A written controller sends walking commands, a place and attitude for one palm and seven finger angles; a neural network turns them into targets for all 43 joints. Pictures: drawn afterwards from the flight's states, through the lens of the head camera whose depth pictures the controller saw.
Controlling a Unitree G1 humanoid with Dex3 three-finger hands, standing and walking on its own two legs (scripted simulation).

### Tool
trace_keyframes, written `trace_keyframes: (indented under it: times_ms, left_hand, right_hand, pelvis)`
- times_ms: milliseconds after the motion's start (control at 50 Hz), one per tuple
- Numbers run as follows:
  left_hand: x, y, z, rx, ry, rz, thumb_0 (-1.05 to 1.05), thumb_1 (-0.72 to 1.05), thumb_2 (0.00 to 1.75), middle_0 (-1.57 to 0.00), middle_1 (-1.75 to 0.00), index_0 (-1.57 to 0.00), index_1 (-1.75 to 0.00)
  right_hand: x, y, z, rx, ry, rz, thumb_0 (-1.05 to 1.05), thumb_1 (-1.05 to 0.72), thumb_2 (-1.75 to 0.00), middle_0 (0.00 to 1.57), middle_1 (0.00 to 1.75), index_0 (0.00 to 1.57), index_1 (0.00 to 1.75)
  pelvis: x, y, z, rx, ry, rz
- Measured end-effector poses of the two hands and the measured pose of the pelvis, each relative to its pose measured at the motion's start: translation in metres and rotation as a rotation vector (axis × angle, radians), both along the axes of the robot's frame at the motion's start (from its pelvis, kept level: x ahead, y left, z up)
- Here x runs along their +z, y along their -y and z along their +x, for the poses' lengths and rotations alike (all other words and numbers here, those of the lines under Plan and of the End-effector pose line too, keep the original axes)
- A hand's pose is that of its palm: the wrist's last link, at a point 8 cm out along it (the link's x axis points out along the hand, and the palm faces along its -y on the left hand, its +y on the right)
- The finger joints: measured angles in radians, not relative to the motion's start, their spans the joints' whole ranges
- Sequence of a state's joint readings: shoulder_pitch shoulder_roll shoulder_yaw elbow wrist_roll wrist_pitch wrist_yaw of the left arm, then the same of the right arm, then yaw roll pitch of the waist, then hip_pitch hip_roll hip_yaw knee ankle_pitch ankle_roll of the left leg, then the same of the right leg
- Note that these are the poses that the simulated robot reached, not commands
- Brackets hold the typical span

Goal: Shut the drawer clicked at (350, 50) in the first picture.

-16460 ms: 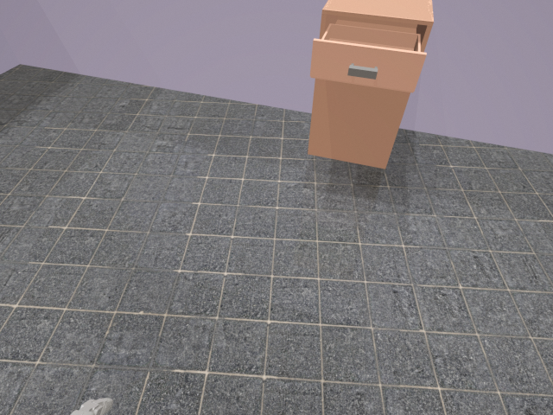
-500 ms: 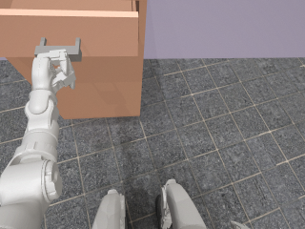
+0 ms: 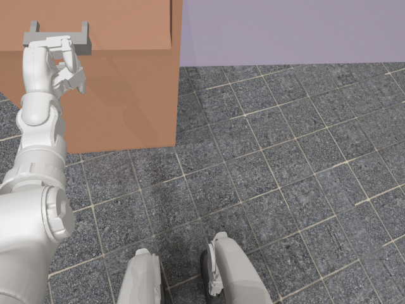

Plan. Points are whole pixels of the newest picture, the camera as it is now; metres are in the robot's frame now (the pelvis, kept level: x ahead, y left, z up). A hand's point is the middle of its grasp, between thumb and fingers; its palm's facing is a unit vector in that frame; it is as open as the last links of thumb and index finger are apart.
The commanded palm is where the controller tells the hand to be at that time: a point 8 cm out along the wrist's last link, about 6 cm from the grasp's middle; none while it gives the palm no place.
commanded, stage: push the drawer shut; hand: left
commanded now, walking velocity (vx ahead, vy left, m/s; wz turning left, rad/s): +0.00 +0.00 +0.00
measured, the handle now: (59, 34) +0.62 +0.20 +0.04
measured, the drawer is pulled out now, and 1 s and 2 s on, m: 0.01 0.00 0.00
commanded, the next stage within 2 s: pull the fist back off the drawer in 0.62 s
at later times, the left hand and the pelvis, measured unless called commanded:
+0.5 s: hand (72, 65) +0.55 +0.18 +0.04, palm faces +0.02 -1.00 -0.07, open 3.3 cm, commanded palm +0.60 +0.19 +0.04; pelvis -0.03 +0.00 -0.02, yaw +0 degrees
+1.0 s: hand (68, 63) +0.56 +0.19 +0.04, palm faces +0.01 -1.00 -0.07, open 3.4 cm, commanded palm +0.57 +0.19 +0.04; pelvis -0.04 +0.01 -0.03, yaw +0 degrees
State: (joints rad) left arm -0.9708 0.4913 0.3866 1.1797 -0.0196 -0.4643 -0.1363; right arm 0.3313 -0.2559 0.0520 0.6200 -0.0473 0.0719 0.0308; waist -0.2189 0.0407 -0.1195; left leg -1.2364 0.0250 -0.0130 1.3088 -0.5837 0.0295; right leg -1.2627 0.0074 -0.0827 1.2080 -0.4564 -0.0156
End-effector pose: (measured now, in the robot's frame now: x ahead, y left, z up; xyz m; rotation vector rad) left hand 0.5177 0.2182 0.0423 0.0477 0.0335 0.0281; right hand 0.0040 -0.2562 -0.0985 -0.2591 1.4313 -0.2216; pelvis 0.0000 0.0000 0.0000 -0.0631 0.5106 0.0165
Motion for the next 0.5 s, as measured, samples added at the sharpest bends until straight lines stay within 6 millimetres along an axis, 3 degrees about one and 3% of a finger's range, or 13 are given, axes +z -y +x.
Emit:
trace_keyframes:
  times_ms: [500]
  left_hand:
    - [0.001, -0.015, 0.014, -0.006, -0.011, 0.019, 0.05, 0.65, 0.95, -1.4, -1.6, -1.4, -1.6]
  right_hand:
    - [-0.004, 0.005, -0.049, 0.021, -0.046, -0.065, 0.01, -0.91, -0.9, 0.21, 0.3, 0.2, 0.3]
  pelvis:
    - [-0.022, 0.003, -0.032, 0.026, -0.043, -0.031]
